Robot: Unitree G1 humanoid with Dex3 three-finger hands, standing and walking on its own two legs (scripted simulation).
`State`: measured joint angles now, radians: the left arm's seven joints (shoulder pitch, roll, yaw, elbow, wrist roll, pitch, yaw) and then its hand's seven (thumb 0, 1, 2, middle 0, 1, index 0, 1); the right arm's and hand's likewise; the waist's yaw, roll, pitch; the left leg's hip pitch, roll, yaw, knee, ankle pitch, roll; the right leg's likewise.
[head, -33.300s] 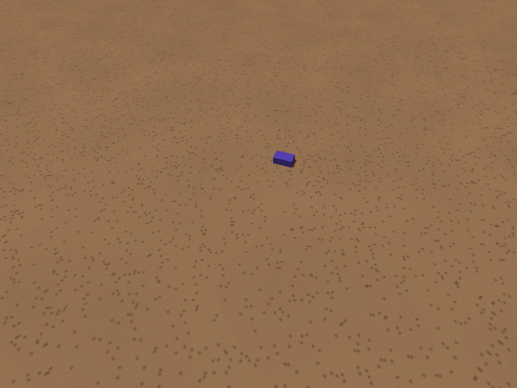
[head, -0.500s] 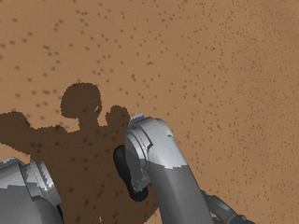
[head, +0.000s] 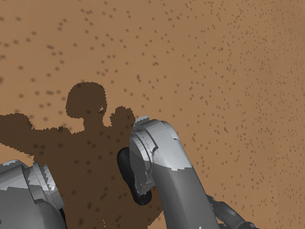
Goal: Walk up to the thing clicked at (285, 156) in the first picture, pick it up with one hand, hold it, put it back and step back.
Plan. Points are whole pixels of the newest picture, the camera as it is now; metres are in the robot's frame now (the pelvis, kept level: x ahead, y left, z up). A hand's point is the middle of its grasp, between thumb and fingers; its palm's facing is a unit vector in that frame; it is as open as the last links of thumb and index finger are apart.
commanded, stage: settle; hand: left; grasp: from above
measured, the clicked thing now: out of the picture +0.46 +0.36 -0.28
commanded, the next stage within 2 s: lift in 0.68 s
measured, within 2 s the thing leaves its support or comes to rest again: leaves its support in 0.02 s
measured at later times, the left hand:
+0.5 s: hand out of the picture +0.45 +0.37 -0.16, palm faces -0.43 -0.12 -0.90, open 9.3 cm
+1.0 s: hand out of the picture +0.43 +0.36 -0.10, palm faces -0.44 -0.14 -0.89, open 9.3 cm
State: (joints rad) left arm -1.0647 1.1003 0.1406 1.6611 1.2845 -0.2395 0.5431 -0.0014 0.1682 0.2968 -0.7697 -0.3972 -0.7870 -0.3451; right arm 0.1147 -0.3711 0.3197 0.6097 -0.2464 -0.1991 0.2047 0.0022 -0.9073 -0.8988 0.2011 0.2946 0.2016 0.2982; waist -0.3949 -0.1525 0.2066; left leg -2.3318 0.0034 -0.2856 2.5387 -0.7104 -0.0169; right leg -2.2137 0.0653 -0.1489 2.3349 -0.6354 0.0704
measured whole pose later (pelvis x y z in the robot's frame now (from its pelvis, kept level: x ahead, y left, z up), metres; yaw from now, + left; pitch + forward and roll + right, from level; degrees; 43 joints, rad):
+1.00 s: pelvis +0.00 -0.01 +0.04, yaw +7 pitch +34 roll -10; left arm -0.92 0.81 0.08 1.19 1.16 -0.17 0.15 0.00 0.15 0.31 -0.79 -0.38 -0.81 -0.34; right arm 0.21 -0.31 0.09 0.63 -0.10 0.02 0.13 0.00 -0.91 -0.90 0.20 0.29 0.20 0.30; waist -0.24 0.03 -0.03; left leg -2.30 -0.02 -0.16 2.34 -0.65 -0.01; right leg -2.20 0.01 -0.06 2.23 -0.63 0.05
